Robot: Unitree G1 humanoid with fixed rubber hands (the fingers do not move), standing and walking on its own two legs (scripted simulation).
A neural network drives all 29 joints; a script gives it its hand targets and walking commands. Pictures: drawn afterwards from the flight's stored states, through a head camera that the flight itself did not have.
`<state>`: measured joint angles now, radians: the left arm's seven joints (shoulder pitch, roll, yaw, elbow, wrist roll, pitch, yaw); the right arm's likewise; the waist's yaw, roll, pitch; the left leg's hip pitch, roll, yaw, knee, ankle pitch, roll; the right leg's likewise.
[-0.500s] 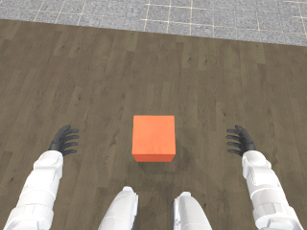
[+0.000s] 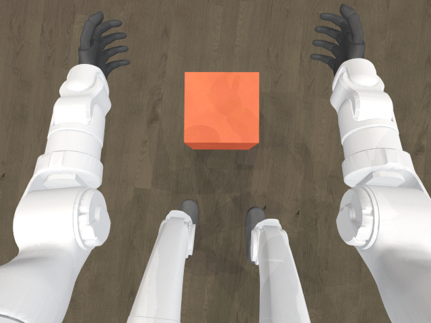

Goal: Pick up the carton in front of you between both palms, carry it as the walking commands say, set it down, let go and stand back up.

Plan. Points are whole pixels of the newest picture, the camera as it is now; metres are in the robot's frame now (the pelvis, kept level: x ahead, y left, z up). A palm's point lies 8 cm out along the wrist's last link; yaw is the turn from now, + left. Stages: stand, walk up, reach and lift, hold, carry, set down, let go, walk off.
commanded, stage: reach and lift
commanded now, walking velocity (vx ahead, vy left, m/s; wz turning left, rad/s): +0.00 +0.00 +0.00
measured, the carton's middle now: (221, 116) +0.53 +0.03 -0.53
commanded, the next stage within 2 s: none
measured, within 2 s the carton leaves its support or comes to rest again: leaves its support in 1.78 s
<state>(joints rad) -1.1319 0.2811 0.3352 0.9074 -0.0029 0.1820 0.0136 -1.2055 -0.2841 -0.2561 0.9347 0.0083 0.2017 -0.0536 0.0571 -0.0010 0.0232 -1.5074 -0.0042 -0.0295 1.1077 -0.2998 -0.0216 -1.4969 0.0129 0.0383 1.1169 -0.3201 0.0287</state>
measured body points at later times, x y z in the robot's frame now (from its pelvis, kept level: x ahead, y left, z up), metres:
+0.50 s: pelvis +0.02 +0.00 -0.13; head +0.38 +0.00 +0.13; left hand +0.54 +0.21 -0.31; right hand +0.55 -0.17 -0.32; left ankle +0.09 +0.13 -0.61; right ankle +0.08 -0.13 -0.61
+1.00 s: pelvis -0.04 +0.00 -0.27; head +0.34 +0.01 -0.04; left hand +0.52 +0.20 -0.46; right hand +0.54 -0.16 -0.46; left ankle +0.08 +0.13 -0.62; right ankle +0.08 -0.13 -0.62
